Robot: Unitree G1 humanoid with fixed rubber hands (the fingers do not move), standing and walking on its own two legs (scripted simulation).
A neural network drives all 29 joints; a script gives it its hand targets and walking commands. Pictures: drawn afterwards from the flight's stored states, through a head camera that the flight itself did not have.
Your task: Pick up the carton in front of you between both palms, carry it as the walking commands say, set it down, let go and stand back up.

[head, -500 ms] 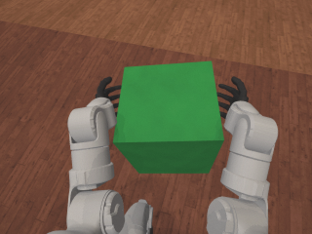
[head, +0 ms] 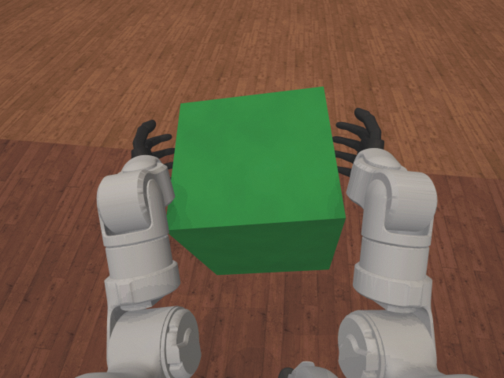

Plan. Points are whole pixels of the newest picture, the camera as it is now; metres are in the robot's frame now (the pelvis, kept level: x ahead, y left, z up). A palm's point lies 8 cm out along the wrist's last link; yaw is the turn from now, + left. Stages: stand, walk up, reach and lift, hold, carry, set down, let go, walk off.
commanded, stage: carry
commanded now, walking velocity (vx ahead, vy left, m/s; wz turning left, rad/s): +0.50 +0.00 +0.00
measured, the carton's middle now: (262, 194) +0.39 -0.01 +0.08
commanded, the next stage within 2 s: none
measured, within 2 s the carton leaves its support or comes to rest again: neither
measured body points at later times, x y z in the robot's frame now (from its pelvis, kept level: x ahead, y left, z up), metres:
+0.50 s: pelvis +0.27 +0.06 +0.06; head +0.30 +0.07 +0.50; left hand +0.66 +0.18 +0.21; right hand +0.63 -0.11 +0.21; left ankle +0.32 +0.12 -0.68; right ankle +0.22 -0.07 -0.57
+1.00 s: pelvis +0.57 +0.02 +0.08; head +0.61 +0.03 +0.53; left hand +0.93 +0.22 +0.21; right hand +0.96 -0.07 +0.21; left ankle +0.52 +0.13 -0.54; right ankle +0.61 -0.04 -0.64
